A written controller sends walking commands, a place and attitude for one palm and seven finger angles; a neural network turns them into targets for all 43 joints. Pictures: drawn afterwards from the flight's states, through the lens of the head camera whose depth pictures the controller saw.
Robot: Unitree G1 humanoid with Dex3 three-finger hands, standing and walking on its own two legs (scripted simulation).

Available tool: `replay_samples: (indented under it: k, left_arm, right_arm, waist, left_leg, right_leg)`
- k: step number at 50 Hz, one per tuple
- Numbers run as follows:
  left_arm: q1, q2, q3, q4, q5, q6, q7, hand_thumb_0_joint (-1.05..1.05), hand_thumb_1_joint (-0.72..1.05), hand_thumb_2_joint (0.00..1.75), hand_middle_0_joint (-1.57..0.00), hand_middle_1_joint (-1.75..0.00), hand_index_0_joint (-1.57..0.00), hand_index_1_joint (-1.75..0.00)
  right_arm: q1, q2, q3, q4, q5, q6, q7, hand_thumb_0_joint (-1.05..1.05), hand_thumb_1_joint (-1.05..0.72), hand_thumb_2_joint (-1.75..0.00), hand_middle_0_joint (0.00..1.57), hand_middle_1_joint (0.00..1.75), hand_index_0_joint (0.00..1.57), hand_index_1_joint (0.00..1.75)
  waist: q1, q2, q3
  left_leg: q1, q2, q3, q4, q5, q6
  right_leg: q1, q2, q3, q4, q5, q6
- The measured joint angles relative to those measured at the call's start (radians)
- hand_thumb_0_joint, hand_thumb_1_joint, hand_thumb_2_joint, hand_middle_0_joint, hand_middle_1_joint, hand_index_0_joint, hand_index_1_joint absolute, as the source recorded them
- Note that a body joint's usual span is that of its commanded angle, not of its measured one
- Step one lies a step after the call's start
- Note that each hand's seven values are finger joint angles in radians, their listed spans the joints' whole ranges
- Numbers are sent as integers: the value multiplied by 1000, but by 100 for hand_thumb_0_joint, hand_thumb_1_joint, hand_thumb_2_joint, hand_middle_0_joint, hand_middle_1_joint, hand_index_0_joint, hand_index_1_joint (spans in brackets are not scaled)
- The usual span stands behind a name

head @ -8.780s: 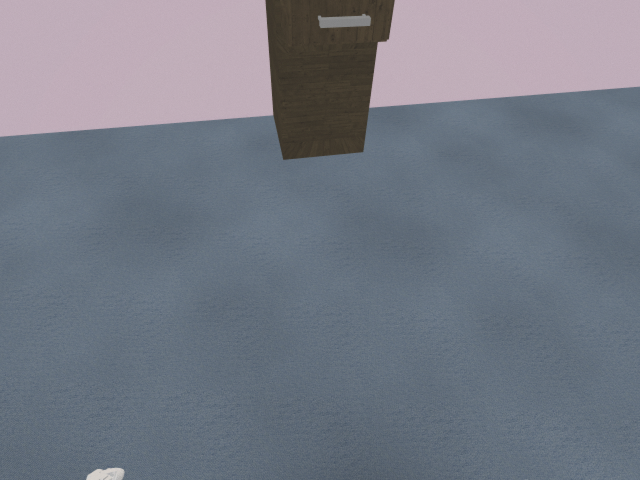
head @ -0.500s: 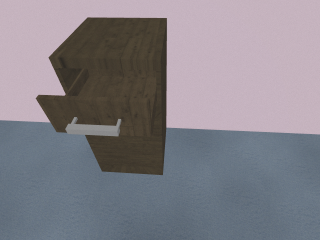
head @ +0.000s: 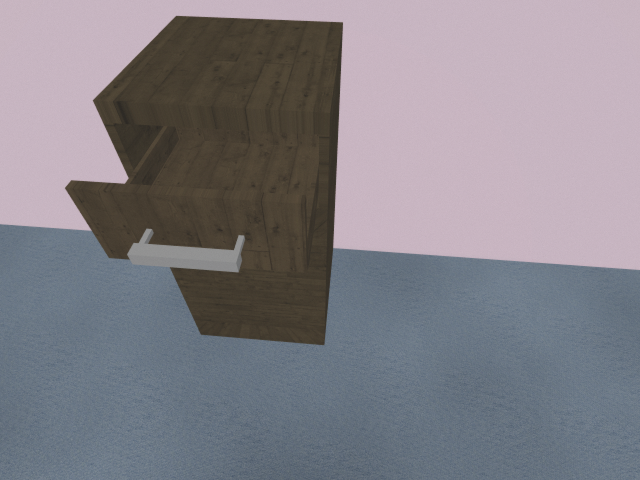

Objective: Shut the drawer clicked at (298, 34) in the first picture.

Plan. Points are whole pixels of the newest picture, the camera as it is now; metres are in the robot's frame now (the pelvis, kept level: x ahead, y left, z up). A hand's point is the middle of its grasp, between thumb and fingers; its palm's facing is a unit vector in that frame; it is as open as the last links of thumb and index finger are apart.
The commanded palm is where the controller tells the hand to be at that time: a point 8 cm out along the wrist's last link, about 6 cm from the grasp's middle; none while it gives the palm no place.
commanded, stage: shuffle to correct the standing spot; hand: left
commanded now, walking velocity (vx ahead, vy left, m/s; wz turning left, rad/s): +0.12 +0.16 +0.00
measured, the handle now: (190, 247) +0.47 +0.26 -0.02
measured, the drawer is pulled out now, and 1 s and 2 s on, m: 0.19 0.19 0.19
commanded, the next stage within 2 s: come to a stop and stand still in 0.22 s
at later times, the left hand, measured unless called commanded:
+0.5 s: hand out of the picture +0.05 +0.24 -0.19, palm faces +0.08 -0.97 -0.21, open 7.4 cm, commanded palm none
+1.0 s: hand out of the picture +0.09 +0.24 -0.17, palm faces -0.01 -0.97 -0.22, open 7.3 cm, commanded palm none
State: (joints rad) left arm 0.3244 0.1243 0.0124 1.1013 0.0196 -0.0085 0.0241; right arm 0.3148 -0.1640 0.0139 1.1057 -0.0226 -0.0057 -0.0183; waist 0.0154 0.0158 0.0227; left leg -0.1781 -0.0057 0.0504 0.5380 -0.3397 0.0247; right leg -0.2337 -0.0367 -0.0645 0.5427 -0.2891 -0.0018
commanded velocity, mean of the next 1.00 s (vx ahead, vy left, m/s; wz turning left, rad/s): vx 0.00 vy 0.01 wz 0.00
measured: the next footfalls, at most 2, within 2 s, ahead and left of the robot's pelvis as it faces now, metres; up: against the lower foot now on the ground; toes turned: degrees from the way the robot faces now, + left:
left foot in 0.46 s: +0.12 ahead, +0.19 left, +0.00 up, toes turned +5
right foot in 0.64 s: +0.08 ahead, -0.04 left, +0.00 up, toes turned -3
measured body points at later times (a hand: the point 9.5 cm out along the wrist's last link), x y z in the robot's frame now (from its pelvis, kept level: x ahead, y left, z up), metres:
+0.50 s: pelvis +0.06 +0.06 -0.01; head +0.08 +0.07 +0.44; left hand +0.05 +0.30 -0.17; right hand +0.11 -0.18 -0.16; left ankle +0.09 +0.18 -0.74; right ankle +0.01 -0.09 -0.73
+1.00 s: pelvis +0.06 +0.06 +0.00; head +0.08 +0.05 +0.45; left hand +0.09 +0.29 -0.15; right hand +0.10 -0.18 -0.15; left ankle +0.09 +0.18 -0.73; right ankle +0.04 -0.04 -0.73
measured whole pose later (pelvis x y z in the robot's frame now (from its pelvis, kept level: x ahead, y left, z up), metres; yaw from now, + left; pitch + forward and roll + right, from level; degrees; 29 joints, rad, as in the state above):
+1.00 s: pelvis +0.06 +0.06 +0.00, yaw +0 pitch +0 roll +0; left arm 0.28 0.18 -0.01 1.02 0.02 0.00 0.03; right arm 0.24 -0.19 -0.02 1.04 -0.02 0.01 -0.02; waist -0.01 0.01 0.02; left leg -0.28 0.05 0.07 0.51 -0.23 -0.01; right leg -0.20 0.00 -0.07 0.51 -0.32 -0.03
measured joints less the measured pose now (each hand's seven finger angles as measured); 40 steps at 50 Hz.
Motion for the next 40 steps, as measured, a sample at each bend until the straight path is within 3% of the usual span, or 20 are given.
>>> replay_samples:
  k: [5,9,11,12,16,18,23,26,28,33,36,40]
  left_arm:
    - [13,16,19,-11,3,13,-1,0,91,90,-20,-30,-20,-30]
    - [1,28,22,-17,7,22,1,1,91,90,-20,-30,-20,-30]
    - [-10,32,25,-27,4,15,1,1,91,90,-20,-30,-20,-30]
    - [-17,31,27,-33,3,7,2,1,91,90,-20,-30,-20,-30]
    - [-33,22,33,-60,6,-30,10,0,91,90,-20,-30,-20,-30]
    - [-31,22,36,-70,12,-29,15,0,91,90,-20,-30,-20,-30]
    - [-13,33,35,-69,8,10,10,0,91,90,-20,-30,-20,-30]
    - [-30,55,37,-51,-1,39,12,0,91,90,-20,-30,-20,-30]
    - [-46,66,35,-46,-4,39,11,1,91,90,-20,-30,-20,-30]
    - [-63,62,24,-58,-5,19,4,0,91,90,-20,-30,-20,-30]
    - [-57,44,12,-65,-1,13,2,0,91,90,-20,-30,-20,-30]
    - [-54,36,3,-61,-2,12,9,1,92,90,-20,-30,-20,-30]
  right_arm:
    - [15,4,-4,-13,-2,-7,0,0,-91,-90,20,30,20,29]
    - [30,8,-1,-28,-2,-20,-8,0,-90,-90,20,30,20,29]
    - [37,11,1,-32,0,-18,-10,0,-90,-90,20,30,20,29]
    - [39,10,1,-33,2,-16,-10,0,-90,-90,20,30,20,29]
    - [18,7,-12,-24,4,12,-1,0,-90,-90,20,30,20,29]
    - [-11,5,-22,-35,6,21,9,1,-90,-90,20,30,20,29]
    - [-64,-27,-36,-85,3,-9,13,2,-93,-90,20,30,20,29]
    - [-91,-14,-34,-90,-6,-18,1,1,-92,-90,20,30,20,29]
    - [-105,-1,-26,-85,-8,-18,-5,1,-92,-90,20,30,20,29]
    - [-138,11,-24,-76,0,-4,-15,0,-92,-90,20,30,20,29]
    - [-148,3,-31,-72,6,7,-15,0,-92,-90,20,30,20,29]
    - [-144,5,-30,-59,9,6,-15,0,-93,-90,20,30,20,29]
  waist:
    - [6,-28,3]
    - [8,-27,15]
    - [6,-20,22]
    - [5,-12,25]
    - [8,6,25]
    - [15,-5,28]
    - [10,-27,31]
    - [3,-57,32]
    - [1,-64,30]
    - [2,-43,24]
    - [-7,-13,13]
    - [-15,-17,1]
  left_leg:
    - [4,-19,9,14,-27,16]
    - [19,-31,25,17,-48,35]
    - [23,-35,28,28,-61,36]
    - [15,-35,25,50,-73,35]
    - [-123,-22,19,326,-184,2]
    - [-182,-4,14,366,-192,-7]
    - [-152,50,6,68,93,-31]
    - [-157,33,26,106,48,-23]
    - [-141,28,31,74,54,-18]
    - [-120,30,40,27,79,-23]
    - [-110,44,35,9,84,-30]
    - [-84,45,40,-34,103,-34]
  right_leg:
    - [-10,-19,11,40,-37,5]
    - [-37,-23,7,130,-132,-32]
    - [-28,-16,-7,105,-106,-46]
    - [-23,-15,-9,92,-55,-41]
    - [5,-35,-39,74,-86,6]
    - [24,-52,-39,43,-76,18]
    - [17,-81,-14,99,-115,49]
    - [-27,-65,35,213,-229,12]
    - [-44,-41,35,237,-230,-2]
    - [-5,3,14,55,-53,-9]
    - [9,20,10,26,-50,-16]
    - [28,23,15,-6,-40,-19]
